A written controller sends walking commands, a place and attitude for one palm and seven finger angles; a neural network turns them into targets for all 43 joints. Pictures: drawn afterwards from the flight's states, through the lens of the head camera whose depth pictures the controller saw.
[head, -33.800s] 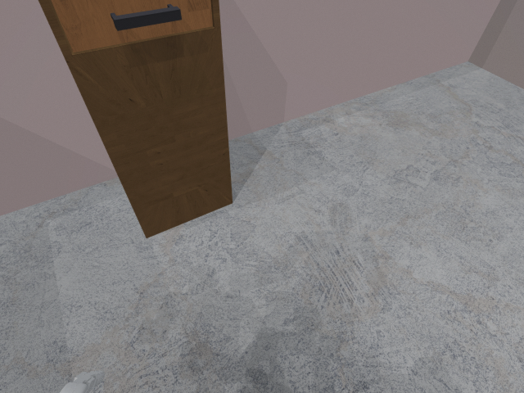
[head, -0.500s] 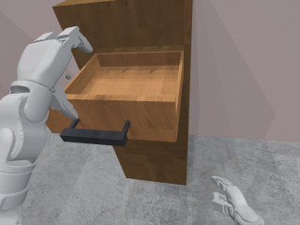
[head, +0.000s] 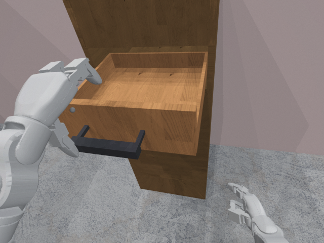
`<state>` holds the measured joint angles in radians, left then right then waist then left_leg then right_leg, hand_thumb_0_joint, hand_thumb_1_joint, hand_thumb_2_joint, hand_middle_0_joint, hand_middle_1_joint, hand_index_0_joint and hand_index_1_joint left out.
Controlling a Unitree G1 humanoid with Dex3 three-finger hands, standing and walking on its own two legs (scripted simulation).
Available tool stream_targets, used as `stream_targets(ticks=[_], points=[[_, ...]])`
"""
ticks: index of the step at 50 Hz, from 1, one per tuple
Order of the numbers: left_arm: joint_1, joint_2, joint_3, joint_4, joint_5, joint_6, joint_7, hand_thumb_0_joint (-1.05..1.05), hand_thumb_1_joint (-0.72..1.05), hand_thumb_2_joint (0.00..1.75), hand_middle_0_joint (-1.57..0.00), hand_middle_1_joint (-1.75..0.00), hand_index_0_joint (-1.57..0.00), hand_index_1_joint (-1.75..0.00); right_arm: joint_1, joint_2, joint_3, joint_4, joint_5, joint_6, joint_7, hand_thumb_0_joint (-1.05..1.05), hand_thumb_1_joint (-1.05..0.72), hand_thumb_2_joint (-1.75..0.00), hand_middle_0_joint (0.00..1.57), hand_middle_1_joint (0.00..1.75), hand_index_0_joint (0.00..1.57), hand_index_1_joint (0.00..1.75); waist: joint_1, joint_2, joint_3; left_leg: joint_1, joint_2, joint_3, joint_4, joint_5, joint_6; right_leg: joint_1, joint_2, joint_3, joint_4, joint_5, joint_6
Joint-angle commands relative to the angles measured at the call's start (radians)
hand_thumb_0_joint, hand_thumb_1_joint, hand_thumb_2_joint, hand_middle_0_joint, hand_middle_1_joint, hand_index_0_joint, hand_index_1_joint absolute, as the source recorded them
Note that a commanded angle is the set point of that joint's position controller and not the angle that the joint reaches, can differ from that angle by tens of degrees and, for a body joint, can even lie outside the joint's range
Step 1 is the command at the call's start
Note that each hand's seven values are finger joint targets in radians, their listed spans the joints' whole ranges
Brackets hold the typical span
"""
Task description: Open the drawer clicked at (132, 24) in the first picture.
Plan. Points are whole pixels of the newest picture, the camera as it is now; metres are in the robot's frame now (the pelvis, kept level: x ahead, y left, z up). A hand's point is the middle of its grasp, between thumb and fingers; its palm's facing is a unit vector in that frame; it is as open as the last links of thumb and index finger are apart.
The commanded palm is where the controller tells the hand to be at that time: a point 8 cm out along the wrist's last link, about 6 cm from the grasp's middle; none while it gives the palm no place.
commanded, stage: draw the hand back to the body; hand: left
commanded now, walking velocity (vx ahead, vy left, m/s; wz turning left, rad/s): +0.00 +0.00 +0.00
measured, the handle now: (108, 139) +0.29 +0.17 +0.16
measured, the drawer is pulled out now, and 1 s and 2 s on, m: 0.28 0.28 0.28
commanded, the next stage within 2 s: step back with the hand held close in 1.26 s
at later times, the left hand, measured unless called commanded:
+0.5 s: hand (28, 110) +0.19 +0.18 +0.33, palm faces +0.38 -0.84 -0.38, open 13.2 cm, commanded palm +0.17 +0.25 +0.34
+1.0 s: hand out of the picture +0.20 +0.24 +0.36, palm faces +0.59 -0.74 -0.31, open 9.2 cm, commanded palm +0.16 +0.29 +0.33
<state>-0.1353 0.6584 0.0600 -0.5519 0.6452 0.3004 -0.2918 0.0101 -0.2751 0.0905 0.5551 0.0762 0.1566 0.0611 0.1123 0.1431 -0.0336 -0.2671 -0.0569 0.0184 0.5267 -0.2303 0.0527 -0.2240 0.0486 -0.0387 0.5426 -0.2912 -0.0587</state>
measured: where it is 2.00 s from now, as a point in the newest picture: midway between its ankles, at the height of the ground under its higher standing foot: outside the picture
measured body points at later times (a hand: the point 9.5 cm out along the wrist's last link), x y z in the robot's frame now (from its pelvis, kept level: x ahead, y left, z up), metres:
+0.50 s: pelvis +0.01 +0.00 +0.01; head +0.00 +0.00 +0.46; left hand +0.16 +0.23 +0.35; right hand +0.21 -0.19 -0.07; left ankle +0.03 +0.09 -0.73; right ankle +0.00 -0.08 -0.73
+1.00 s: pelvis +0.03 +0.01 +0.01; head +0.01 -0.01 +0.46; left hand +0.16 +0.28 +0.37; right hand +0.23 -0.21 -0.08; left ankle +0.03 +0.09 -0.73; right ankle +0.00 -0.08 -0.73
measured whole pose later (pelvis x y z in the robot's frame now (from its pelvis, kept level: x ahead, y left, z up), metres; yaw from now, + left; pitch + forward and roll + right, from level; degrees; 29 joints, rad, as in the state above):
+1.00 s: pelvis +0.03 +0.01 +0.01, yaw +0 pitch -3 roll -1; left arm 0.13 0.50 0.60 -0.67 -0.15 -0.22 0.09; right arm 0.15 -0.23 0.00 0.67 0.04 -0.08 -0.03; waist 0.06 0.08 0.00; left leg -0.16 -0.05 0.01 0.47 -0.25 0.06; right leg -0.07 0.06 -0.04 0.38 -0.25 -0.05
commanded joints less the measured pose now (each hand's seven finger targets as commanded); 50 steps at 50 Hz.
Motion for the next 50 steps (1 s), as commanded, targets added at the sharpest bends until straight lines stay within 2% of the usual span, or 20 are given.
stream_targets(ticks=[1, 3, 5, 8, 13, 14, 15, 16, 17, 19, 20, 21, 24, 27, 32, 38, 40, 44, 47, 50], points=[[-0.372, 0.425, 0.319, -0.233, 0.063, -0.028, 0.073, 0.0, -0.5, 0.3, -0.3, -1.2, -0.3, -1.2, -0.255, -0.067, -0.026, -0.174, -0.017, -0.056, -0.016, 0.0, -0.9, -0.9, 0.2, 0.3, 0.2, 0.3, 0.034, -0.035, -0.306, 0.083, 0.025, -0.045, -0.028, 0.237, -0.024, 0.137, -0.069, 0.103, -0.08, 0.224, 0.035], [-0.323, 0.403, 0.318, -0.142, 0.06, -0.026, 0.074, 0.0, -0.5, 0.3, -0.3, -1.2, -0.3, -1.2, -0.23, -0.07, -0.028, -0.152, -0.013, -0.049, -0.017, 0.0, -0.9, -0.9, 0.2, 0.3, 0.2, 0.3, 0.02, -0.042, -0.215, 0.082, 0.035, -0.046, -0.046, 0.237, -0.03, 0.069, -0.057, 0.076, -0.107, 0.2, 0.036], [-0.304, 0.417, 0.343, -0.127, 0.009, -0.024, 0.065, 0.0, -0.5, 0.3, -0.3, -1.2, -0.3, -1.2, -0.23, -0.082, -0.038, -0.149, 0.005, -0.052, -0.017, 0.0, -0.9, -0.9, 0.2, 0.3, 0.2, 0.3, 0.012, -0.021, -0.208, 0.095, 0.044, -0.051, -0.042, 0.247, -0.035, 0.074, -0.056, 0.081, -0.108, 0.237, 0.03], [-0.175, 0.334, 0.296, -0.036, -0.034, -0.017, 0.013, 0.0, -0.5, 0.3, -0.3, -1.2, -0.3, -1.2, -0.214, -0.082, -0.032, -0.158, 0.005, -0.046, -0.013, 0.0, -0.9, -0.9, 0.2, 0.3, 0.2, 0.3, 0.011, -0.119, -0.156, 0.073, 0.043, -0.05, -0.058, 0.223, -0.031, 0.043, -0.053, 0.044, -0.117, 0.233, 0.051], [-0.025, 0.24, 0.223, -0.134, -0.08, -0.045, -0.053, 0.0, -0.5, 0.3, -0.3, -1.2, -0.3, -1.2, -0.223, -0.087, -0.031, -0.201, 0.012, -0.057, -0.017, 0.0, -0.9, -0.9, 0.2, 0.3, 0.2, 0.3, -0.001, -0.171, -0.138, 0.074, 0.044, -0.041, -0.064, 0.17, -0.022, 0.02, -0.057, 0.028, -0.122, 0.179, 0.066], [-0.19, -0.146, 0.243, -0.37, -0.678, -0.24, 0.108, 0.0, -0.47, 0.32, -0.3, -1.18, -0.3, -1.18, -0.103, 0.014, -0.048, -0.26, 0.006, -0.148, -0.04, 0.0, -0.9, -0.9, 0.2, 0.3, 0.2, 0.3, -0.095, -0.221, -0.1, 0.196, 0.063, -0.046, -0.062, 0.07, -0.008, -0.029, -0.035, 0.024, -0.208, 0.132, 0.024], [-0.01, -0.039, 0.309, -0.289, -0.702, -0.309, 0.2, 0.0, -0.43, 0.33, -0.29, -1.15, -0.29, -1.15, -0.086, -0.026, -0.043, -0.186, -0.018, -0.196, -0.068, 0.0, -0.9, -0.9, 0.2, 0.3, 0.2, 0.3, -0.095, -0.252, -0.044, 0.218, 0.087, -0.082, -0.076, -0.012, -0.016, -0.068, -0.025, 0.058, -0.225, 0.056, 0.018], [0.074, -0.105, 0.292, -0.286, -0.704, -0.337, 0.239, 0.0, -0.4, 0.34, -0.29, -1.13, -0.29, -1.13, -0.089, -0.025, -0.038, -0.183, -0.029, -0.227, -0.072, 0.0, -0.9, -0.9, 0.2, 0.3, 0.2, 0.3, -0.081, -0.225, -0.032, 0.184, 0.088, -0.093, -0.107, -0.061, -0.017, -0.058, -0.033, 0.043, -0.226, 0.015, 0.016], [0.073, -0.036, 0.399, -0.383, -0.753, -0.37, 0.278, 0.0, -0.36, 0.36, -0.29, -1.11, -0.29, -1.11, -0.083, -0.04, -0.046, -0.167, -0.033, -0.239, -0.085, 0.0, -0.9, -0.9, 0.2, 0.3, 0.2, 0.3, -0.066, -0.262, -0.056, 0.181, 0.089, -0.091, -0.12, -0.027, -0.016, -0.027, -0.042, 0.042, -0.239, 0.035, 0.016], [-0.04, 0.114, 0.563, -0.531, -0.769, -0.459, 0.345, 0.0, -0.29, 0.39, -0.29, -1.07, -0.29, -1.07, -0.066, -0.04, -0.058, -0.133, -0.051, -0.278, -0.103, 0.0, -0.9, -0.9, 0.2, 0.3, 0.2, 0.3, -0.042, -0.161, -0.201, 0.209, 0.08, -0.068, -0.102, 0.053, -0.016, 0.073, -0.065, 0.065, -0.224, 0.108, 0.019], [-0.022, 0.21, 0.655, -0.511, -0.773, -0.478, 0.377, 0.0, -0.26, 0.4, -0.28, -1.04, -0.28, -1.04, -0.045, -0.054, -0.06, -0.095, -0.058, -0.292, -0.113, 0.0, -0.9, -0.9, 0.2, 0.3, 0.2, 0.3, -0.033, -0.035, -0.203, 0.204, 0.082, -0.062, -0.092, 0.056, -0.028, 0.081, -0.067, 0.09, -0.217, 0.121, 0.011], [-0.035, 0.094, 0.589, -0.506, -0.776, -0.5, 0.385, 0.0, -0.22, 0.42, -0.28, -1.02, -0.28, -1.02, -0.036, -0.005, -0.051, -0.088, -0.067, -0.302, -0.112, 0.0, -0.9, -0.9, 0.2, 0.3, 0.2, 0.3, -0.034, 0.028, -0.256, 0.196, 0.076, -0.066, -0.112, 0.077, -0.033, 0.136, -0.073, 0.059, -0.194, 0.131, 0.003], [-0.063, -0.019, 0.508, -0.264, -0.773, -0.491, 0.393, 0.0, -0.12, 0.47, -0.27, -0.95, -0.27, -0.95, -0.003, -0.01, -0.058, -0.044, -0.054, -0.301, -0.104, 0.0, -0.9, -0.9, 0.2, 0.3, 0.2, 0.3, -0.069, 0.157, -0.022, 0.168, 0.097, -0.098, -0.171, 0.019, -0.058, 0.042, -0.047, 0.029, -0.229, 0.073, -0.005], [-0.08, -0.081, 0.453, -0.09, -0.775, -0.483, 0.386, 0.0, -0.01, 0.51, -0.26, -0.88, -0.26, -0.88, 0.01, -0.03, -0.071, -0.037, -0.048, -0.305, -0.101, 0.0, -0.9, -0.9, 0.2, 0.3, 0.2, 0.3, -0.083, 0.024, 0.067, 0.143, 0.105, -0.097, -0.194, -0.009, -0.045, 0.015, -0.038, 0.008, -0.242, 0.042, 0.004], [0.06, -0.097, 0.437, -0.176, -0.794, -0.5, 0.368, 0.0, 0.17, 0.58, -0.25, -0.77, -0.25, -0.77, 0.006, -0.059, -0.1, -0.062, -0.046, -0.298, -0.088, 0.0, -0.9, -0.9, 0.2, 0.3, 0.2, 0.3, -0.047, -0.135, -0.062, 0.197, 0.101, -0.081, -0.173, 0.162, -0.026, 0.116, -0.04, 0.01, -0.202, 0.185, 0.011], [0.25, 0.02, 0.577, -0.481, -0.796, -0.549, 0.391, 0.0, 0.37, 0.68, -0.24, -0.64, -0.24, -0.64, -0.015, -0.053, -0.106, -0.091, -0.047, -0.31, -0.092, 0.0, -0.9, -0.9, 0.2, 0.3, 0.2, 0.3, -0.028, -0.075, -0.222, 0.213, 0.096, -0.058, -0.097, 0.314, -0.042, 0.179, -0.054, 0.045, -0.176, 0.36, 0.012], [0.257, 0.065, 0.631, -0.515, -0.793, -0.554, 0.407, 0.0, 0.44, 0.7, -0.23, -0.59, -0.23, -0.59, -0.003, -0.05, -0.103, -0.085, -0.048, -0.315, -0.098, 0.0, -0.9, -0.9, 0.2, 0.3, 0.2, 0.3, -0.034, -0.024, -0.198, 0.211, 0.101, -0.061, -0.091, 0.323, -0.061, 0.156, -0.052, 0.043, -0.181, 0.348, 0.007], [0.192, 0.019, 0.629, -0.309, -0.788, -0.538, 0.409, 0.0, 0.58, 0.76, -0.22, -0.5, -0.22, -0.5, 0.027, -0.036, -0.111, -0.038, -0.038, -0.303, -0.097, 0.0, -0.9, -0.9, 0.2, 0.3, 0.2, 0.3, -0.066, 0.02, -0.041, 0.194, 0.11, -0.069, -0.124, 0.229, -0.072, 0.056, -0.041, 0.033, -0.209, 0.233, 0.004], [0.149, -0.008, 0.606, -0.104, -0.8, -0.51, 0.399, 0.0, 0.69, 0.81, -0.22, -0.43, -0.22, -0.43, 0.035, -0.049, -0.116, -0.027, -0.029, -0.284, -0.1, 0.0, -0.9, -0.9, 0.2, 0.3, 0.2, 0.3, -0.083, -0.092, 0.061, 0.166, 0.113, -0.07, -0.144, 0.142, -0.054, 0.012, -0.041, 0.017, -0.243, 0.162, 0.014], [0.14, -0.027, 0.569, -0.055, -0.806, -0.5, 0.384, 0.0, 0.8, 0.86, -0.21, -0.37, -0.21, -0.37, 0.027, -0.06, -0.119, -0.037, -0.023, -0.274, -0.101, 0.0, -0.9, -0.9, 0.2, 0.3, 0.2, 0.3, -0.08, -0.119, 0.047, 0.184, 0.108, -0.067, -0.151, 0.121, -0.038, 0.023, -0.049, 0.007, -0.246, 0.151, 0.02]])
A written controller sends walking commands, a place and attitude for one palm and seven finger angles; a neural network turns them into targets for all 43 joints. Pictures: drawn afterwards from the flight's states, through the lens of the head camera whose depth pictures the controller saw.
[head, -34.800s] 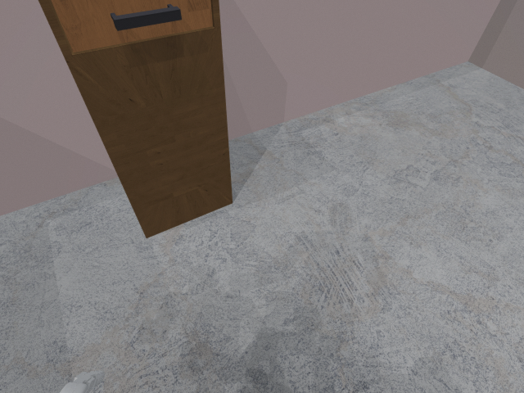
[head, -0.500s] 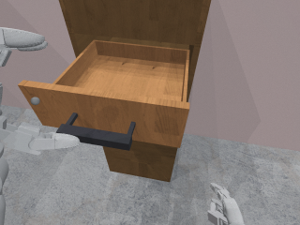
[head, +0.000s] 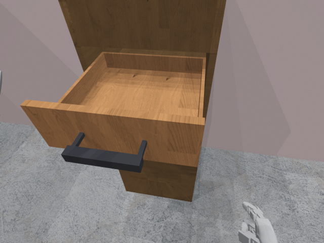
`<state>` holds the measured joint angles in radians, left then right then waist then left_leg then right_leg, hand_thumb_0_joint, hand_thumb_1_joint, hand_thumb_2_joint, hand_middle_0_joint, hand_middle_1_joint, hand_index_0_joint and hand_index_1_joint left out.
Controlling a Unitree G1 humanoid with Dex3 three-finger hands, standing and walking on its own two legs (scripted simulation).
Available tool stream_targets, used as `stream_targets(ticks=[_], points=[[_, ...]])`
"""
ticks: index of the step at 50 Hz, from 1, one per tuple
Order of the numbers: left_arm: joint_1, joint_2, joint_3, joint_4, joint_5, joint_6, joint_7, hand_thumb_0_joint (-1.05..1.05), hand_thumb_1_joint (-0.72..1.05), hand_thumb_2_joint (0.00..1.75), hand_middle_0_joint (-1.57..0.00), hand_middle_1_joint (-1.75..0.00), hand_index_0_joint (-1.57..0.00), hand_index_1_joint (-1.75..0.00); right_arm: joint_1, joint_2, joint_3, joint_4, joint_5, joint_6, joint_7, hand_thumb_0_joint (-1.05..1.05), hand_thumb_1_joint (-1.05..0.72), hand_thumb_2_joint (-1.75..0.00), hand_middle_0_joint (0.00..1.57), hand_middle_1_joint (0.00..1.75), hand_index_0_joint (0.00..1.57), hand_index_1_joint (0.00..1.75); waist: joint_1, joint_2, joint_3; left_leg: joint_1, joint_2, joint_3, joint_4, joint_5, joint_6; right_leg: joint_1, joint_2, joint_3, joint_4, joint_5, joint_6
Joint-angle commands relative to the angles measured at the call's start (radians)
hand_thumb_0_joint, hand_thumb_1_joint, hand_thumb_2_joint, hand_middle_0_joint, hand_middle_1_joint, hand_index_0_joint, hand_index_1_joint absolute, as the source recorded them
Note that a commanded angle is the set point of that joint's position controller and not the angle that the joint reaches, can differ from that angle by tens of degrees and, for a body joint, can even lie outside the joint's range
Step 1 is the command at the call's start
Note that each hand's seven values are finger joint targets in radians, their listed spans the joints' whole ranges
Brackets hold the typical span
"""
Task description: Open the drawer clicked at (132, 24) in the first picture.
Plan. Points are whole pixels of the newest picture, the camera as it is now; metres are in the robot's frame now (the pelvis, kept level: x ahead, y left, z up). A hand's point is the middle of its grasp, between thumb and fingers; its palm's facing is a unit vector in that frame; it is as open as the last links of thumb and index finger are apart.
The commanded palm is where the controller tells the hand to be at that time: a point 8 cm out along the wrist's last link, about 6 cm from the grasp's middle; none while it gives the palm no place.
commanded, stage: draw the hand back to the body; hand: left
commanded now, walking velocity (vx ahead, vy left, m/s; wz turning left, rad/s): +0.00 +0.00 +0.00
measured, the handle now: (107, 149) +0.26 +0.15 +0.15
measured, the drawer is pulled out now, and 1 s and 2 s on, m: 0.28 0.28 0.28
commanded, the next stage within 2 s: step back with the hand held close in 0.26 s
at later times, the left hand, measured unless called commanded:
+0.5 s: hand out of the picture +0.20 +0.24 +0.34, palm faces +0.63 -0.71 -0.32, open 7.5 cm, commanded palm +0.12 +0.27 +0.32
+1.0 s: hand out of the picture +0.12 +0.26 +0.34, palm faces +0.66 -0.69 -0.28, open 7.4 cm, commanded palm +0.04 +0.28 +0.32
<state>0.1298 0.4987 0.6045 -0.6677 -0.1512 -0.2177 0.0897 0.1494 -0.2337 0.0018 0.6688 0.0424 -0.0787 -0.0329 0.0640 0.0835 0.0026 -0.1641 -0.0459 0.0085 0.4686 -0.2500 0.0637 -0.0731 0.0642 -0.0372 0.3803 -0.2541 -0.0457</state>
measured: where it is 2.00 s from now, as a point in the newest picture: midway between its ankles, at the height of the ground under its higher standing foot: outside the picture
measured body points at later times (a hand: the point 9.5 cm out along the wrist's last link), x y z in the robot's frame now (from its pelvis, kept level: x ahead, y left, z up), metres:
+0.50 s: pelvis -0.01 -0.01 +0.00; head -0.01 -0.03 +0.45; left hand +0.16 +0.28 +0.36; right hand +0.19 -0.23 -0.09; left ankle +0.01 +0.07 -0.74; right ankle -0.03 -0.09 -0.74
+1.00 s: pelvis -0.10 +0.01 -0.02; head -0.11 +0.00 +0.43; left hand +0.08 +0.30 +0.35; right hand +0.06 -0.23 -0.11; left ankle +0.00 +0.07 -0.74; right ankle -0.03 -0.09 -0.74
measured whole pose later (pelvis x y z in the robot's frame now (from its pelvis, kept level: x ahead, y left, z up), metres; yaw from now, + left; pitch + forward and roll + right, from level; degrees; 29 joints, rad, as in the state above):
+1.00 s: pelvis -0.10 +0.01 -0.02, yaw -2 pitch -2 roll -1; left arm 0.04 0.58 0.71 -0.54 -0.08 -0.18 0.14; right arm 0.20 -0.22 -0.01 0.61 0.04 -0.05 -0.03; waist -0.02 0.06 0.00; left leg -0.42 -0.04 0.05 0.63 -0.23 0.07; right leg -0.37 0.04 -0.04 0.59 -0.20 -0.03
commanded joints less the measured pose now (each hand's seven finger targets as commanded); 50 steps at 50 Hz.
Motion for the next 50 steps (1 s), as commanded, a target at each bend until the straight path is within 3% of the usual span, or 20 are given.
stream_targets(ticks=[1, 3, 6, 8, 10, 14, 18, 19, 23, 26, 30, 32, 36, 40, 43, 46, 47, 48, 49, 50], points=[[-0.117, 0.124, 0.017, 0.03, -0.007, 0.018, 0.001, 0.0, 0.83, 0.87, -0.21, -0.34, -0.21, -0.34, -0.117, -0.102, -0.03, -0.153, 0.003, -0.037, -0.007, 0.0, -0.9, -0.9, 0.2, 0.3, 0.2, 0.3, -0.024, -0.048, -0.022, 0.093, 0.093, -0.057, -0.092, 0.161, -0.043, -0.112, -0.065, 0.01, -0.083, 0.135, 0.009], [-0.11, 0.113, -0.011, -0.085, -0.001, 0.011, -0.001, 0.0, 0.9, 0.9, -0.2, -0.3, -0.2, -0.3, -0.131, -0.104, -0.03, -0.166, -0.004, -0.04, -0.003, 0.0, -0.9, -0.9, 0.2, 0.3, 0.2, 0.3, -0.009, -0.048, -0.106, 0.12, 0.086, -0.059, -0.08, 0.217, -0.037, -0.064, -0.067, 0.019, -0.057, 0.198, 0.009], [-0.075, 0.134, -0.005, -0.283, 0.005, -0.007, 0.008, 0.0, 0.9, 0.9, -0.2, -0.3, -0.2, -0.3, -0.152, -0.102, -0.022, -0.185, -0.016, -0.061, 0.0, 0.0, -0.9, -0.9, 0.2, 0.3, 0.2, 0.3, 0.011, 0.022, -0.234, 0.149, 0.079, -0.057, -0.052, 0.303, -0.039, -0.006, -0.073, 0.039, -0.027, 0.294, 0.005], [-0.047, 0.16, 0.017, -0.341, 0.008, -0.004, 0.022, 0.0, 0.9, 0.9, -0.2, -0.3, -0.2, -0.3, -0.154, -0.097, -0.015, -0.191, -0.02, -0.072, -0.004, 0.0, -0.9, -0.9, 0.2, 0.3, 0.2, 0.3, 0.013, 0.008, -0.247, 0.141, 0.077, -0.06, -0.037, 0.32, -0.043, 0.001, -0.073, 0.045, -0.023, 0.321, 0.005], [-0.054, 0.203, 0.058, -0.362, 0.015, -0.001, 0.035, 0.0, 0.9, 0.9, -0.2, -0.3, -0.2, -0.3, -0.145, -0.095, -0.014, -0.187, -0.019, -0.074, -0.009, 0.0, -0.9, -0.9, 0.2, 0.3, 0.2, 0.3, 0.01, 0.023, -0.226, 0.126, 0.078, -0.057, -0.03, 0.318, -0.054, 0.0, -0.074, 0.051, -0.028, 0.326, -0.001], [-0.115, 0.17, 0.069, -0.167, 0.017, 0.016, 0.037, 0.0, 0.9, 0.9, -0.2, -0.3, -0.2, -0.3, -0.129, -0.07, -0.012, -0.151, -0.012, -0.059, -0.009, 0.0, -0.9, -0.9, 0.2, 0.3, 0.2, 0.3, -0.012, 0.05, -0.062, 0.085, 0.082, -0.056, -0.058, 0.234, -0.061, -0.08, -0.069, 0.046, -0.063, 0.235, -0.005], [-0.157, 0.132, 0.026, 0.059, 0.007, 0.04, 0.02, 0.0, 0.9, 0.9, -0.2, -0.3, -0.2, -0.3, -0.129, -0.08, -0.015, -0.145, 0.0, -0.037, -0.009, 0.0, -0.9, -0.9, 0.2, 0.3, 0.2, 0.3, -0.028, -0.03, 0.05, 0.06, 0.087, -0.056, -0.084, 0.148, -0.049, -0.127, -0.068, 0.026, -0.099, 0.132, 0.006], [-0.305, 0.327, 0.132, -0.011, 0.047, 0.001, 0.024, 0.0, 0.9, 0.9, -0.2, -0.3, -0.2, -0.3, -0.089, -0.122, -0.019, -0.213, 0.016, -0.029, -0.004, 0.0, -0.9, -0.9, 0.2, 0.3, 0.2, 0.3, -0.041, -0.031, 0.019, 0.03, 0.113, -0.113, -0.042, 0.138, -0.018, -0.217, -0.129, 0.158, -0.115, 0.159, 0.015], [-0.132, 0.178, 0.016, 0.003, 0.058, -0.01, 0.007, 0.0, 0.9, 0.9, -0.2, -0.3, -0.2, -0.3, -0.096, -0.127, -0.034, -0.199, 0.005, -0.011, -0.002, 0.0, -0.9, -0.9, 0.2, 0.3, 0.2, 0.3, -0.055, -0.096, -0.091, 0.069, 0.118, -0.109, 0.009, 0.264, -0.013, -0.18, -0.169, 0.152, -0.095, 0.315, 0.027], [0.006, 0.206, 0.045, -0.155, 0.063, -0.017, 0.013, 0.0, 0.9, 0.9, -0.2, -0.3, -0.2, -0.3, -0.091, -0.132, -0.045, -0.221, 0.006, 0.007, 0.006, 0.0, -0.9, -0.9, 0.2, 0.3, 0.2, 0.3, -0.056, -0.058, -0.206, 0.052, 0.141, -0.104, 0.017, 0.39, -0.017, -0.108, -0.178, 0.136, -0.026, 0.416, 0.027], [0.156, 0.34, 0.218, -0.397, 0.057, -0.052, 0.045, 0.0, 0.9, 0.9, -0.2, -0.3, -0.2, -0.3, -0.079, -0.124, -0.057, -0.25, 0.006, 0.026, 0.01, 0.0, -0.9, -0.9, 0.2, 0.3, 0.2, 0.3, -0.057, -0.058, -0.302, -0.033, 0.153, -0.106, 0.07, 0.394, -0.035, -0.044, -0.211, 0.166, 0.038, 0.497, 0.001], [0.203, 0.348, 0.261, -0.441, 0.048, -0.072, 0.057, 0.0, 0.9, 0.9, -0.2, -0.3, -0.2, -0.3, -0.066, -0.106, -0.055, -0.259, 0.009, 0.024, 0.005, 0.0, -0.9, -0.9, 0.2, 0.3, 0.2, 0.3, -0.064, -0.038, -0.319, -0.064, 0.158, -0.115, 0.074, 0.371, -0.042, -0.047, -0.212, 0.171, 0.059, 0.483, -0.007], [0.185, 0.367, 0.315, -0.388, 0.039, -0.093, 0.07, 0.0, 0.9, 0.9, -0.2, -0.3, -0.2, -0.3, -0.045, -0.111, -0.063, -0.238, 0.002, 0.008, -0.011, 0.0, -0.9, -0.9, 0.2, 0.3, 0.2, 0.3, -0.06, 0.096, -0.304, -0.073, 0.214, -0.183, -0.01, 0.504, -0.039, -0.075, -0.111, 0.099, 0.147, 0.329, 0.017], [0.014, 0.337, 0.254, -0.093, 0.048, -0.061, 0.065, 0.0, 0.9, 0.9, -0.2, -0.3, -0.2, -0.3, 0.006, -0.128, -0.08, -0.175, -0.013, -0.007, -0.016, 0.0, -0.9, -0.9, 0.2, 0.3, 0.2, 0.3, -0.079, 0.095, -0.206, -0.094, 0.288, -0.201, -0.071, 0.494, -0.008, -0.192, -0.058, 0.065, 0.245, -0.082, 0.025], [-0.134, 0.338, 0.208, 0.061, 0.066, -0.036, 0.058, 0.0, 0.9, 0.9, -0.2, -0.3, -0.2, -0.3, 0.018, -0.131, -0.08, -0.153, -0.022, -0.027, -0.021, 0.0, -0.9, -0.9, 0.2, 0.3, 0.2, 0.3, -0.086, 0.051, -0.113, -0.238, 0.314, -0.243, -0.128, 0.306, 0.039, -0.191, -0.04, 0.081, 0.326, -0.175, 0.031], [-0.167, 0.297, 0.143, 0.08, 0.075, 0.001, 0.042, 0.0, 0.9, 0.9, -0.2, -0.3, -0.2, -0.3, -0.015, -0.138, -0.067, -0.183, -0.007, -0.03, -0.018, 0.0, -0.9, -0.9, 0.2, 0.3, 0.2, 0.3, -0.074, -0.006, -0.091, -0.308, 0.278, -0.219, -0.093, 0.124, 0.033, -0.123, -0.078, 0.093, 0.209, -0.043, 0.027], [-0.143, 0.272, 0.119, 0.046, 0.079, 0.014, 0.035, 0.0, 0.9, 0.9, -0.2, -0.3, -0.2, -0.3, -0.032, -0.138, -0.063, -0.204, 0.001, -0.026, -0.014, 0.0, -0.9, -0.9, 0.2, 0.3, 0.2, 0.3, -0.072, -0.036, -0.087, -0.353, 0.24, -0.186, -0.062, -0.031, 0.016, -0.11, -0.122, 0.128, 0.149, -0.03, 0.012], [-0.128, 0.257, 0.094, -0.009, 0.082, 0.024, 0.033, 0.0, 0.9, 0.9, -0.2, -0.3, -0.2, -0.3, -0.049, -0.133, -0.062, -0.227, 0.003, -0.02, -0.008, 0.0, -0.9, -0.9, 0.2, 0.3, 0.2, 0.3, -0.073, -0.112, -0.056, -0.379, 0.166, -0.144, 0.025, -0.208, -0.007, -0.187, -0.203, 0.227, 0.031, -0.175, -0.021], [-0.107, 0.233, 0.06, -0.087, 0.089, 0.025, 0.033, 0.0, 0.9, 0.9, -0.2, -0.3, -0.2, -0.3, -0.051, -0.132, -0.065, -0.234, 0.003, -0.01, -0.003, 0.0, -0.9, -0.9, 0.2, 0.3, 0.2, 0.3, -0.074, -0.198, -0.019, -0.303, 0.078, -0.09, 0.237, -0.249, -0.041, -0.373, -0.313, 0.377, -0.168, -0.412, -0.067], [-0.101, 0.263, 0.073, -0.175, 0.093, 0.016, 0.04, 0.0, 0.9, 0.9, -0.2, -0.3, -0.2, -0.3, -0.058, -0.133, -0.072, -0.226, -0.001, 0.001, -0.001, 0.0, -0.9, -0.9, 0.2, 0.3, 0.2, 0.3, -0.057, -0.259, -0.025, -0.224, 0.029, -0.023, 0.523, -0.228, -0.07, -0.498, -0.433, 0.48, -0.294, -0.519, -0.126]])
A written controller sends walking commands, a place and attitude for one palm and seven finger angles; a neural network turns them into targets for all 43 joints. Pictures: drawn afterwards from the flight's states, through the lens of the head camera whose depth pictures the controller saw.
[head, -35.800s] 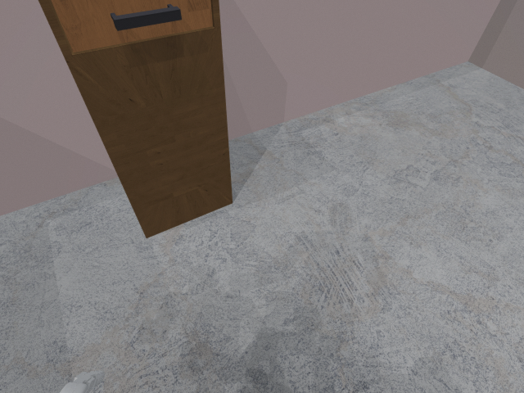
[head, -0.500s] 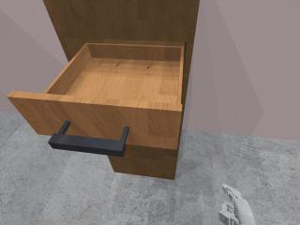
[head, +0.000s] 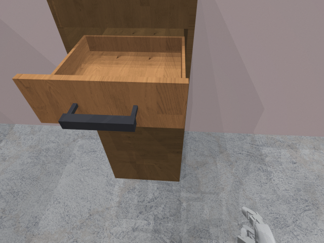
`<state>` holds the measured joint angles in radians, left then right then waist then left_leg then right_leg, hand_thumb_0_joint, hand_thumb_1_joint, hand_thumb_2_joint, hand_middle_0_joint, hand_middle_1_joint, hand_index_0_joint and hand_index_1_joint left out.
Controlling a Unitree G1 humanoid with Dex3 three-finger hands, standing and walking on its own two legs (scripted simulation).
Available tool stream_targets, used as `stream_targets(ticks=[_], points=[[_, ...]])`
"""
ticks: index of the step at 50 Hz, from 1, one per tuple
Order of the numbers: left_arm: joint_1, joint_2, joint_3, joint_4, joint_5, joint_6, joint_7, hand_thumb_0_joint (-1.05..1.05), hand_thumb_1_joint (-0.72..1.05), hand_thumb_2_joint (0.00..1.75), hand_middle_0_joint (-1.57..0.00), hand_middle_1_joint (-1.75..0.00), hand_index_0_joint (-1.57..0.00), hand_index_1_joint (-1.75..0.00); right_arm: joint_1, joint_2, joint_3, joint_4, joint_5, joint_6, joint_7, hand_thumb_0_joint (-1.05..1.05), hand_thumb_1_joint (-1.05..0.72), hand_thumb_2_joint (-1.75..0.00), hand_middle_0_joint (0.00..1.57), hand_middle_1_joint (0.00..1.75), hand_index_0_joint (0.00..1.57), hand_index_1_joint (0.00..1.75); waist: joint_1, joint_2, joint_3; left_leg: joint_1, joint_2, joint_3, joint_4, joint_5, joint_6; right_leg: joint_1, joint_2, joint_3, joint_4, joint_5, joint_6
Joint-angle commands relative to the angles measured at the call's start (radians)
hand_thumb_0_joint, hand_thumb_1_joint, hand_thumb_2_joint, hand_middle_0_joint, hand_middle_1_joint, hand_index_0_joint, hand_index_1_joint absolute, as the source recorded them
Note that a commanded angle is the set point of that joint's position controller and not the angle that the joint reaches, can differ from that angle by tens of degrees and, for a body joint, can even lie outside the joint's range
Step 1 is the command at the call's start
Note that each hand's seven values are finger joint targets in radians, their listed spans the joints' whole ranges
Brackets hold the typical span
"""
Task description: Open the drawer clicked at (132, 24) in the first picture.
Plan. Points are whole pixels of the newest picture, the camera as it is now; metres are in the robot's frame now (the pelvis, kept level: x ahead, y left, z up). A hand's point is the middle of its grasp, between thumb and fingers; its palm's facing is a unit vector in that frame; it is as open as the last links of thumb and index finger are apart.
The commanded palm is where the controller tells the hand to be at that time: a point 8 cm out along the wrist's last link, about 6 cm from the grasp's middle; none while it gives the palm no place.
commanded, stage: step back with the hand held close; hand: left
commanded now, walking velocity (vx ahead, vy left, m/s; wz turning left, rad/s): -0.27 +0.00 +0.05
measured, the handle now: (101, 115) +0.35 +0.16 +0.17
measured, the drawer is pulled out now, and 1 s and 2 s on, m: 0.28 0.28 0.28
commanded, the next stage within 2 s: stop stepping back and stand still in 0.34 s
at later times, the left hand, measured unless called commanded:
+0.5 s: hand out of the picture +0.07 +0.26 +0.35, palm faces +0.66 -0.71 -0.23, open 7.5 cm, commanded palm -0.02 +0.29 +0.34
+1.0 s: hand out of the picture -0.03 +0.23 +0.29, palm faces +0.57 -0.76 -0.31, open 7.5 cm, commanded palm -0.12 +0.28 +0.34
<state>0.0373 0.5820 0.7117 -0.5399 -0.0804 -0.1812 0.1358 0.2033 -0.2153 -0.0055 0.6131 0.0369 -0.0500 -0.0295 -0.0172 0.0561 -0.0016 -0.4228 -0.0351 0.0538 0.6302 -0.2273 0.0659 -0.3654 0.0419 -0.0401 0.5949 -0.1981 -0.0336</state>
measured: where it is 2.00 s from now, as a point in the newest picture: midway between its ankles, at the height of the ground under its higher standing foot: outside the picture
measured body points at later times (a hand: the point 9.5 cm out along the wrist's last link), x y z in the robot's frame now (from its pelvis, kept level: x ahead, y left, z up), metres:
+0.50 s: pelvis -0.15 +0.00 +0.00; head -0.13 +0.00 +0.45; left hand +0.03 +0.30 +0.36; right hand +0.04 -0.20 -0.09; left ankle -0.05 +0.13 -0.72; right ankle -0.18 -0.11 -0.73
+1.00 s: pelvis -0.23 -0.01 +0.01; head -0.25 -0.02 +0.46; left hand -0.07 +0.27 +0.31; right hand -0.07 -0.24 -0.08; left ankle -0.21 +0.11 -0.68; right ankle -0.18 -0.10 -0.72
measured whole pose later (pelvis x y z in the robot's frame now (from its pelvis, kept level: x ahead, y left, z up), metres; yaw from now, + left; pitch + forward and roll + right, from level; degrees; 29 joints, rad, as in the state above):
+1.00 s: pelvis -0.23 -0.01 +0.01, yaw +4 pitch -1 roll +1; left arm 0.24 0.39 0.49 -0.59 -0.04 -0.17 0.13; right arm 0.24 -0.23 0.00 0.63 0.01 -0.04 -0.02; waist -0.03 0.01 -0.04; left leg -0.46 0.00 0.02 0.91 -0.39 0.02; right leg -0.29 0.01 -0.02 0.53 -0.22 -0.04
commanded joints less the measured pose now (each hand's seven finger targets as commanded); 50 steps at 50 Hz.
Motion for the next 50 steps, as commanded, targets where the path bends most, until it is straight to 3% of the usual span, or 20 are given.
stream_targets(ticks=[1, 4, 5, 8, 10, 11, 14, 17, 23, 26, 28, 30, 33, 35, 37, 40, 42, 46, 49, 50], points=[[0.016, 0.15, -0.065, -0.357, 0.025, -0.024, -0.002, 0.0, 0.9, 0.9, -0.2, -0.3, -0.2, -0.3, -0.123, -0.135, -0.048, -0.166, -0.003, -0.017, -0.001, 0.0, -0.9, -0.9, 0.2, 0.3, 0.2, 0.3, 0.019, -0.236, -0.029, 0.036, 0.03, -0.07, 0.547, -0.266, -0.07, -0.249, -0.427, 0.419, -0.512, -0.542, -0.136], [0.086, 0.243, 0.061, -0.537, 0.039, -0.059, 0.021, 0.0, 0.9, 0.9, -0.2, -0.3, -0.2, -0.3, -0.131, -0.103, -0.027, -0.216, -0.02, -0.015, -0.022, 0.0, -0.9, -0.9, 0.2, 0.3, 0.2, 0.3, 0.024, -0.176, -0.137, 0.053, 0.07, -0.04, 0.366, -0.222, -0.072, -0.101, -0.314, 0.191, -0.372, -0.3, -0.088], [0.072, 0.329, 0.143, -0.592, 0.036, -0.077, 0.042, 0.0, 0.9, 0.9, -0.2, -0.3, -0.2, -0.3, -0.145, -0.109, -0.024, -0.22, -0.02, -0.013, -0.041, 0.0, -0.9, -0.9, 0.2, 0.3, 0.2, 0.3, 0.041, -0.146, -0.142, 0.082, 0.08, -0.03, 0.26, -0.254, -0.073, -0.089, -0.303, 0.178, -0.347, -0.255, -0.095], [0.07, 0.246, 0.128, -0.55, 0.021, -0.116, 0.069, 0.0, 0.9, 0.9, -0.2, -0.3, -0.2, -0.3, -0.052, -0.091, -0.014, -0.149, -0.044, -0.037, -0.061, 0.0, -0.9, -0.9, 0.2, 0.3, 0.2, 0.3, 0.01, 0.037, -0.168, 0.165, 0.059, -0.038, -0.176, -0.165, -0.063, -0.035, -0.239, 0.178, -0.224, -0.203, -0.05], [0.017, 0.234, 0.144, -0.487, 0.014, -0.149, 0.077, 0.0, 0.9, 0.9, -0.2, -0.3, -0.2, -0.3, -0.035, -0.144, -0.045, -0.13, -0.053, -0.07, -0.059, 0.0, -0.9, -0.9, 0.2, 0.3, 0.2, 0.3, 0.01, 0.355, -0.126, -0.03, 0.319, -0.339, -0.377, -0.188, 0.025, 0.028, -0.058, 0.053, 0.135, -0.178, 0.022], [-0.055, 0.224, 0.14, -0.398, 0.011, -0.151, 0.075, 0.0, 0.9, 0.9, -0.2, -0.3, -0.2, -0.3, -0.01, -0.123, -0.046, -0.106, -0.052, -0.098, -0.049, 0.0, -0.9, -0.9, 0.2, 0.3, 0.2, 0.3, -0.005, 0.363, -0.117, -0.081, 0.397, -0.341, -0.339, 0.044, 0.065, 0.002, -0.019, 0.038, 0.317, -0.249, 0.035], [-0.169, 0.223, 0.1, -0.189, 0.02, -0.112, 0.049, 0.0, 0.9, 0.9, -0.2, -0.3, -0.2, -0.3, 0.028, -0.122, -0.08, -0.038, -0.047, -0.114, -0.034, 0.0, -0.9, -0.9, 0.2, 0.3, 0.2, 0.3, -0.015, 0.169, -0.162, 0.092, 0.342, -0.234, -0.2, 0.535, 0.054, -0.066, 0.014, 0.066, 0.392, -0.287, 0.039], [-0.202, 0.157, 0.01, -0.056, 0.027, -0.067, 0.018, 0.0, 0.9, 0.9, -0.2, -0.3, -0.2, -0.3, 0.007, -0.131, -0.08, -0.037, -0.027, -0.109, -0.011, 0.0, -0.9, -0.9, 0.2, 0.3, 0.2, 0.3, -0.01, 0.148, -0.137, 0.211, 0.309, -0.211, -0.172, 0.661, 0.039, -0.073, 0.018, 0.027, 0.241, -0.234, 0.051], [-0.069, 0.093, -0.103, -0.304, 0.007, -0.007, -0.029, 0.0, 0.9, 0.9, -0.2, -0.3, -0.2, -0.3, -0.098, -0.142, -0.046, -0.138, -0.012, -0.098, 0.03, 0.0, -0.9, -0.9, 0.2, 0.3, 0.2, 0.3, 0.01, 0.086, -0.137, 0.029, 0.258, -0.2, -0.203, 0.153, 0.002, 0.199, -0.03, 0.034, -0.106, -0.052, 0.037], [0.107, 0.262, 0.054, -0.536, -0.002, -0.049, -0.002, 0.0, 0.9, 0.9, -0.2, -0.3, -0.2, -0.3, -0.133, -0.09, -0.029, -0.185, -0.01, -0.053, 0.022, 0.0, -0.9, -0.9, 0.2, 0.3, 0.2, 0.3, 0.037, -0.259, -0.157, -0.061, 0.027, -0.034, 0.26, -0.209, -0.095, 0.109, -0.352, 0.334, -0.368, -0.111, -0.114], [0.176, 0.31, 0.153, -0.7, 0.001, -0.089, 0.029, 0.0, 0.9, 0.9, -0.2, -0.3, -0.2, -0.3, -0.123, -0.093, -0.023, -0.215, 0.01, -0.054, 0.015, 0.0, -0.9, -0.9, 0.2, 0.3, 0.2, 0.3, 0.021, -0.227, -0.299, -0.125, 0.056, -0.096, 0.385, -0.164, -0.085, 0.262, -0.336, 0.271, -0.248, 0.217, -0.094], [0.248, 0.399, 0.294, -0.706, -0.008, -0.119, 0.061, 0.0, 0.9, 0.9, -0.2, -0.3, -0.2, -0.3, -0.114, -0.074, -0.018, -0.224, -0.002, -0.05, -0.022, 0.0, -0.9, -0.9, 0.2, 0.3, 0.2, 0.3, 0.02, -0.125, -0.332, 0.008, 0.082, -0.078, 0.177, -0.159, -0.083, 0.197, -0.285, 0.224, -0.206, 0.085, -0.102], [0.201, 0.268, 0.214, -0.378, -0.02, -0.137, 0.075, 0.0, 0.9, 0.9, -0.2, -0.3, -0.2, -0.3, -0.063, -0.08, -0.015, -0.133, -0.033, -0.058, -0.054, 0.0, -0.9, -0.9, 0.2, 0.3, 0.2, 0.3, -0.016, 0.091, -0.217, 0.25, 0.078, -0.066, -0.217, -0.049, -0.064, 0.05, -0.144, 0.155, -0.161, -0.159, -0.04], [0.031, 0.223, 0.122, 0.037, -0.012, -0.125, 0.064, 0.0, 0.9, 0.9, -0.2, -0.3, -0.2, -0.3, -0.039, -0.151, -0.046, -0.128, -0.02, -0.068, -0.049, 0.0, -0.9, -0.9, 0.2, 0.3, 0.2, 0.3, -0.019, 0.216, -0.092, 0.081, 0.269, -0.337, -0.349, -0.352, 0.022, 0.048, -0.031, 0.047, 0.016, -0.205, 0.022], [-0.209, 0.253, 0.041, 0.06, 0.014, -0.102, 0.038, 0.0, 0.9, 0.9, -0.2, -0.3, -0.2, -0.3, -0.048, -0.154, -0.031, -0.124, 0.006, -0.072, -0.047, 0.0, -0.9, -0.9, 0.2, 0.3, 0.2, 0.3, -0.029, 0.16, 0.036, -0.157, 0.273, -0.347, -0.416, -0.581, 0.031, 0.107, -0.014, 0.0, 0.069, -0.225, 0.036], [-0.26, 0.238, -0.026, 0.175, 0.027, -0.064, 0.02, 0.0, 0.9, 0.9, -0.2, -0.3, -0.2, -0.3, -0.06, -0.161, -0.025, -0.127, 0.015, -0.073, -0.054, 0.0, -0.9, -0.9, 0.2, 0.3, 0.2, 0.3, -0.012, 0.155, 0.068, -0.169, 0.212, -0.29, -0.369, -0.554, 0.023, 0.127, -0.025, 0.004, 0.012, -0.208, 0.024], [-0.175, 0.112, -0.156, 0.146, 0.032, -0.038, 0.0, 0.0, 0.9, 0.9, -0.2, -0.3, -0.2, -0.3, -0.061, -0.147, -0.026, -0.132, 0.008, -0.07, -0.047, 0.0, -0.9, -0.9, 0.2, 0.3, 0.2, 0.3, 0.001, 0.074, 0.051, -0.16, 0.173, -0.238, -0.316, -0.512, 0.01, 0.156, -0.043, 0.03, -0.068, -0.247, 0.01], [0.016, 0.072, -0.203, -0.277, 0.044, -0.043, -0.006, 0.0, 0.9, 0.9, -0.2, -0.3, -0.2, -0.3, -0.115, -0.133, -0.049, -0.172, -0.015, -0.044, -0.01, 0.0, -0.9, -0.9, 0.2, 0.3, 0.2, 0.3, 0.032, -0.315, 0.025, -0.179, 0.026, -0.037, 0.366, -0.224, -0.049, 0.078, -0.356, 0.538, -0.478, -0.576, -0.149], [0.117, 0.21, -0.017, -0.551, 0.054, -0.119, 0.018, 0.0, 0.9, 0.9, -0.2, -0.3, -0.2, -0.3, -0.108, -0.116, -0.037, -0.176, -0.039, -0.042, 0.003, 0.0, -0.9, -0.9, 0.2, 0.3, 0.2, 0.3, 0.011, -0.187, -0.102, -0.076, 0.067, -0.042, 0.313, -0.136, -0.055, 0.073, -0.308, 0.313, -0.404, -0.402, -0.115], [0.082, 0.353, 0.103, -0.655, 0.051, -0.145, 0.041, 0.0, 0.9, 0.9, -0.2, -0.3, -0.2, -0.3, -0.114, -0.122, -0.039, -0.186, -0.034, -0.039, -0.019, 0.0, -0.9, -0.9, 0.2, 0.3, 0.2, 0.3, 0.015, -0.162, -0.121, 0.01, 0.076, -0.021, 0.222, -0.142, -0.059, 0.025, -0.294, 0.281, -0.41, -0.42, -0.107]])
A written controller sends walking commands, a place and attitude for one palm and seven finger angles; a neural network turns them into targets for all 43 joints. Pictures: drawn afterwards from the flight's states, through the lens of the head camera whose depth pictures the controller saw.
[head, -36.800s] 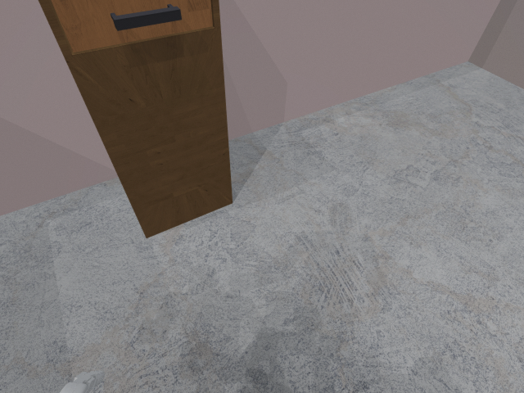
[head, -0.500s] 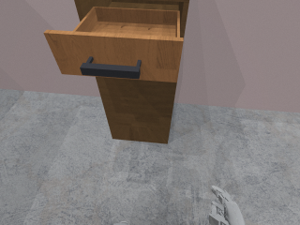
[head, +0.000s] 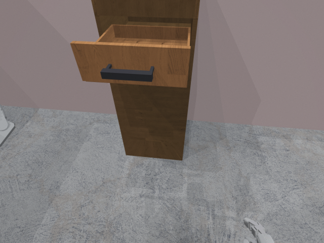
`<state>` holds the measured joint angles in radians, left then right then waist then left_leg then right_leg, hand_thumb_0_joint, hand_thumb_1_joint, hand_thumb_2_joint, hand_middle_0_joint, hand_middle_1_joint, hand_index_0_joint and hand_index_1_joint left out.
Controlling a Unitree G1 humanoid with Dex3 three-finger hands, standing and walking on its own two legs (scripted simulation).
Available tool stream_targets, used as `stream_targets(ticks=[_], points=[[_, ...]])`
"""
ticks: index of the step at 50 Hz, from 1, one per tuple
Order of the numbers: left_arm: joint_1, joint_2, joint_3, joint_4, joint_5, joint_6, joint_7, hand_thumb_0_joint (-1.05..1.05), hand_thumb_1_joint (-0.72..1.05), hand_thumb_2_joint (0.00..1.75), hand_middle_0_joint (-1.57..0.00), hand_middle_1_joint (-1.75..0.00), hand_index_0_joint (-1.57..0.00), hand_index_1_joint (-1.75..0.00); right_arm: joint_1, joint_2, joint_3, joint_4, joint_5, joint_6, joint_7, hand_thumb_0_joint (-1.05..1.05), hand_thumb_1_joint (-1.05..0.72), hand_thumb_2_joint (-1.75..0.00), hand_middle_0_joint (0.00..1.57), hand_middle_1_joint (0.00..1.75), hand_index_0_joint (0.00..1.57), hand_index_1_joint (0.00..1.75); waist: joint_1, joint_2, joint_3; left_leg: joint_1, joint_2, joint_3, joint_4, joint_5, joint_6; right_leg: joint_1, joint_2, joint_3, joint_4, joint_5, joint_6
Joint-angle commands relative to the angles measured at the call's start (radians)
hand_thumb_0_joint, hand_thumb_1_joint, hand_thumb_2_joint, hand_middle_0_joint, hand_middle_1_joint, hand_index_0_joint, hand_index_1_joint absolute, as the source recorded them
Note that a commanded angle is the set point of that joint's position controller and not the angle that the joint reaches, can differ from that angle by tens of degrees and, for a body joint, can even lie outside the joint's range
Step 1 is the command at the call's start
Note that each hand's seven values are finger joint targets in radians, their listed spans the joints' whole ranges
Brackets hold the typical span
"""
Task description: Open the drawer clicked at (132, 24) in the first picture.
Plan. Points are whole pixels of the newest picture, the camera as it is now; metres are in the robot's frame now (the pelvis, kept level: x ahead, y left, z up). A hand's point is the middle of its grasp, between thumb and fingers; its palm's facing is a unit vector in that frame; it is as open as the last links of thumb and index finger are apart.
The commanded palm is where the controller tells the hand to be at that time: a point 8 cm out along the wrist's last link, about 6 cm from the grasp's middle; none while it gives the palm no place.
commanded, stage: stop stepping back and stand still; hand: left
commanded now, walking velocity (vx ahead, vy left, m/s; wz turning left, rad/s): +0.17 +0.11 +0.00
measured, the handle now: (128, 71) +0.60 +0.13 +0.15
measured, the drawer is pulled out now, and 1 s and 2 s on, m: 0.28 0.28 0.28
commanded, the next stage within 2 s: let the arm hang, fingers relaxed in 0.20 s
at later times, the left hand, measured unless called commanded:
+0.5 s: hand (68, 216) +0.21 +0.26 -0.06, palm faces +0.11 -0.90 -0.42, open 7.4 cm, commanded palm none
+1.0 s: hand out of the picture -0.02 +0.21 -0.16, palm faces +0.09 -0.96 -0.27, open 7.3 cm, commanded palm none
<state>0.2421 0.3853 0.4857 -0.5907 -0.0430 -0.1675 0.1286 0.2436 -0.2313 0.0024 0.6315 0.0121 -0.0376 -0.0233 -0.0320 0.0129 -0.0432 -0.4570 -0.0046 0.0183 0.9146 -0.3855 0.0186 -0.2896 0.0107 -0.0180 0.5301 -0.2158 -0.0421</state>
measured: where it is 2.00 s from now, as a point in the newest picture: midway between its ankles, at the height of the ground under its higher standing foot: outside the picture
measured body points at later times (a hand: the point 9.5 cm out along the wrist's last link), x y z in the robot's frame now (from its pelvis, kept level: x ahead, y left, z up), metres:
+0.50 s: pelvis +0.00 +0.02 -0.02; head -0.02 -0.04 +0.42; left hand +0.20 +0.30 -0.03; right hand +0.13 -0.21 -0.17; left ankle +0.02 +0.14 -0.73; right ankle +0.03 -0.08 -0.73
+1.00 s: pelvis -0.01 +0.02 +0.01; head +0.01 +0.00 +0.46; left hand -0.02 +0.27 -0.14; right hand -0.01 -0.19 -0.16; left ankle -0.03 +0.11 -0.73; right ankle +0.03 -0.08 -0.73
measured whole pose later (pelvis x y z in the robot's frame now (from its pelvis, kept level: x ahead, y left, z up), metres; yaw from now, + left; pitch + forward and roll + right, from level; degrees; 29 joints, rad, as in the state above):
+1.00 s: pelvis -0.01 +0.02 +0.01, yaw +4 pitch -2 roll +0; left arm 0.23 0.18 0.02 1.18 0.01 0.02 0.02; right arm 0.32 -0.15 -0.01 1.09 -0.02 0.01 -0.03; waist -0.02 0.05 0.05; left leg -0.13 -0.02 0.06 0.39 -0.24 0.04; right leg -0.21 0.03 0.00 0.40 -0.16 -0.03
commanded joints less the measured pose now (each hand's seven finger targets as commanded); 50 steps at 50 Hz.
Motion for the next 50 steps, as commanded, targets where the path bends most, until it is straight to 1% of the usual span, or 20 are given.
stream_targets(ticks=[1, 4, 6, 7, 10, 14, 15, 18, 19, 20, 21, 23, 25, 26, 27, 28, 32, 35, 37, 50], points=[[-0.086, 0.506, 0.329, -0.637, 0.011, -0.174, 0.061, 0.0, 0.9, 0.9, -0.2, -0.3, -0.2, -0.3, -0.158, -0.079, -0.043, -0.208, -0.021, -0.058, -0.045, 0.0, -0.9, -0.9, 0.2, 0.3, 0.2, 0.3, 0.037, -0.07, -0.096, 0.124, 0.05, 0.009, -0.177, -0.034, 0.002, -0.072, -0.268, 0.247, -0.324, -0.404, -0.101], [-0.039, 0.447, 0.332, -0.592, -0.001, -0.192, 0.086, 0.0, 0.9, 0.9, -0.2, -0.3, -0.2, -0.3, -0.098, -0.046, -0.026, -0.163, -0.039, -0.093, -0.067, 0.0, -0.9, -0.9, 0.2, 0.3, 0.2, 0.3, 0.014, 0.169, -0.131, 0.316, 0.017, 0.015, -0.511, 0.022, 0.013, -0.081, -0.145, 0.182, -0.13, -0.362, -0.058], [-0.166, 0.433, 0.325, -0.467, -0.002, -0.198, 0.089, 0.0, 0.9, 0.9, -0.2, -0.3, -0.2, -0.3, -0.091, -0.101, -0.045, -0.138, -0.03, -0.125, -0.06, 0.0, -0.9, -0.9, 0.2, 0.3, 0.2, 0.3, 0.021, 0.462, -0.079, 0.265, 0.268, -0.317, -0.645, -0.135, 0.099, -0.167, 0.008, 0.009, 0.202, -0.266, 0.013], [-0.245, 0.447, 0.334, -0.222, 0.006, -0.176, 0.088, 0.0, 0.9, 0.9, -0.2, -0.3, -0.2, -0.3, -0.067, -0.093, -0.051, -0.115, -0.016, -0.134, -0.056, 0.0, -0.9, -0.9, 0.2, 0.3, 0.2, 0.3, 0.007, 0.397, -0.038, 0.202, 0.316, -0.34, -0.65, -0.051, 0.131, -0.175, 0.019, -0.029, 0.297, -0.285, 0.037], [-0.397, 0.422, 0.242, 0.102, -0.007, -0.106, 0.053, 0.0, 0.9, 0.9, -0.2, -0.3, -0.2, -0.3, -0.061, -0.116, -0.049, -0.107, 0.037, -0.104, -0.042, 0.0, -0.9, -0.9, 0.2, 0.3, 0.2, 0.3, 0.008, 0.166, -0.013, 0.115, 0.198, -0.132, -0.517, 0.033, 0.081, 0.017, 0.005, -0.02, 0.049, -0.143, 0.046], [-0.404, 0.439, 0.188, 0.296, -0.009, -0.055, 0.022, 0.0, 0.9, 0.9, -0.2, -0.3, -0.2, -0.3, -0.102, -0.116, -0.04, -0.134, 0.051, -0.069, -0.032, 0.0, -0.9, -0.9, 0.2, 0.3, 0.2, 0.3, 0.007, -0.206, 0.093, 0.019, 0.028, -0.011, -0.137, -0.057, 0.002, -0.021, -0.277, 0.377, -0.319, -0.225, -0.067], [-0.017, 0.052, -0.312, 0.784, 0.028, 0.117, -0.085, 0.0, 0.9, 0.9, -0.2, -0.3, -0.2, -0.3, -0.129, -0.191, -0.064, 0.04, 0.036, -0.098, 0.0, 0.0, -0.9, -0.9, 0.2, 0.3, 0.2, 0.3, 0.009, -0.223, 0.032, -0.053, 0.106, 0.025, -0.009, 0.012, -0.015, 0.036, -0.316, 0.167, -0.176, 0.014, -0.123], [0.014, -0.078, -0.35, 0.871, 0.055, 0.219, -0.15, 0.0, 0.9, 0.9, -0.2, -0.3, -0.2, -0.3, -0.002, -0.114, -0.029, 0.121, -0.002, -0.02, 0.014, 0.0, -0.9, -0.9, 0.2, 0.3, 0.2, 0.3, -0.008, -0.113, 0.029, 0.133, 0.128, -0.102, -0.34, 0.319, 0.014, -0.2, -0.14, -0.02, 0.082, -0.049, 0.0], [0.009, -0.131, -0.374, 0.89, 0.052, 0.227, -0.155, 0.0, 0.9, 0.9, -0.2, -0.3, -0.2, -0.3, -0.016, -0.132, -0.027, 0.126, -0.02, -0.01, 0.011, 0.0, -0.9, -0.9, 0.2, 0.3, 0.2, 0.3, 0.007, 0.025, 0.085, 0.077, 0.204, -0.253, -0.477, 0.369, 0.074, -0.249, -0.041, -0.046, 0.24, -0.143, 0.052], [-0.046, -0.11, -0.388, 0.905, 0.051, 0.226, -0.152, 0.0, 0.9, 0.9, -0.2, -0.3, -0.2, -0.3, -0.041, -0.173, -0.039, 0.12, -0.03, -0.01, 0.006, 0.0, -0.9, -0.9, 0.2, 0.3, 0.2, 0.3, 0.012, 0.114, 0.121, 0.021, 0.304, -0.394, -0.611, 0.325, 0.141, -0.235, -0.015, 0.005, 0.397, -0.241, 0.066], [-0.102, -0.079, -0.396, 0.918, 0.052, 0.226, -0.15, 0.0, 0.9, 0.9, -0.2, -0.3, -0.2, -0.3, -0.05, -0.182, -0.037, 0.108, -0.04, -0.008, 0.0, 0.0, -0.9, -0.9, 0.2, 0.3, 0.2, 0.3, 0.006, 0.031, 0.15, -0.066, 0.331, -0.412, -0.668, 0.223, 0.181, -0.187, -0.043, 0.088, 0.445, -0.296, 0.071], [-0.114, -0.047, -0.394, 1.029, 0.066, 0.216, -0.141, 0.0, 0.9, 0.9, -0.2, -0.3, -0.2, -0.3, -0.075, -0.181, -0.04, 0.125, -0.067, -0.008, 0.001, 0.0, -0.9, -0.9, 0.2, 0.3, 0.2, 0.3, 0.021, -0.108, 0.138, -0.032, 0.312, -0.352, -0.602, 0.379, 0.173, -0.133, -0.059, 0.101, 0.376, -0.252, 0.07], [-0.009, -0.023, -0.403, 1.188, 0.072, 0.197, -0.125, 0.0, 0.9, 0.9, -0.2, -0.3, -0.2, -0.3, -0.116, -0.165, -0.031, 0.134, -0.056, 0.013, 0.004, 0.0, -0.9, -0.9, 0.2, 0.3, 0.2, 0.3, 0.081, -0.204, 0.033, -0.008, 0.193, -0.144, -0.428, 0.435, 0.072, 0.114, -0.055, 0.1, 0.065, -0.015, 0.056], [0.034, 0.024, -0.402, 1.26, 0.077, 0.177, -0.117, 0.0, 0.9, 0.9, -0.2, -0.3, -0.2, -0.3, -0.085, -0.116, -0.028, 0.146, -0.04, 0.017, 0.006, 0.0, -0.9, -0.9, 0.2, 0.3, 0.2, 0.3, 0.061, -0.321, -0.024, 0.024, 0.038, -0.015, -0.286, 0.214, 0.0, 0.119, -0.163, 0.292, -0.101, 0.127, 0.019], [0.029, 0.06, -0.407, 1.323, 0.071, 0.163, -0.117, 0.0, 0.9, 0.9, -0.2, -0.3, -0.2, -0.3, -0.065, -0.093, -0.028, 0.154, -0.031, 0.028, 0.011, 0.0, -0.9, -0.9, 0.2, 0.3, 0.2, 0.3, 0.034, -0.273, -0.034, 0.052, -0.026, 0.018, -0.196, -0.086, -0.03, 0.076, -0.292, 0.434, -0.2, 0.225, -0.067], [-0.002, 0.05, -0.417, 1.379, 0.068, 0.156, -0.118, 0.0, 0.9, 0.9, -0.2, -0.3, -0.2, -0.3, -0.032, -0.084, -0.03, 0.19, -0.03, 0.037, 0.013, 0.0, -0.9, -0.9, 0.2, 0.3, 0.2, 0.3, 0.019, -0.103, -0.083, 0.117, -0.019, 0.006, -0.137, -0.152, -0.032, 0.077, -0.292, 0.418, -0.199, 0.2, -0.12], [-0.001, -0.055, -0.369, 1.457, 0.072, 0.141, -0.093, 0.0, 0.9, 0.9, -0.2, -0.3, -0.2, -0.3, 0.052, -0.016, -0.05, 0.259, -0.039, 0.049, -0.001, 0.0, -0.9, -0.9, 0.2, 0.3, 0.2, 0.3, 0.008, 0.08, -0.177, 0.133, 0.011, -0.012, -0.15, -0.054, -0.028, 0.21, -0.263, 0.341, -0.164, 0.326, -0.159], [-0.043, -0.098, -0.395, 1.531, 0.058, 0.155, -0.088, 0.0, 0.9, 0.9, -0.2, -0.3, -0.2, -0.3, 0.154, 0.011, -0.045, 0.331, -0.029, 0.05, -0.002, 0.0, -0.9, -0.9, 0.2, 0.3, 0.2, 0.3, -0.02, 0.032, -0.116, 0.322, 0.051, -0.055, -0.479, 0.181, -0.01, 0.102, -0.172, 0.192, -0.102, 0.205, -0.073], [-0.014, -0.143, -0.422, 1.574, 0.049, 0.16, -0.096, 0.0, 0.9, 0.9, -0.2, -0.3, -0.2, -0.3, 0.131, -0.044, -0.044, 0.347, -0.037, 0.036, -0.017, 0.0, -0.9, -0.9, 0.2, 0.3, 0.2, 0.3, 0.019, 0.147, 0.002, 0.297, 0.203, -0.192, -0.56, 0.376, 0.06, 0.042, -0.066, 0.082, -0.079, 0.13, -0.004], [0.019, -0.12, -0.456, 1.759, 0.053, 0.165, -0.097, 0.0, 0.9, 0.9, -0.2, -0.3, -0.2, -0.3, 0.157, -0.026, -0.031, 0.447, -0.027, 0.038, -0.018, 0.0, -0.9, -0.9, 0.2, 0.3, 0.2, 0.3, 0.014, -0.024, 0.133, 0.265, 0.122, -0.091, -0.658, 0.075, 0.029, 0.078, -0.078, 0.128, -0.216, 0.011, -0.006]])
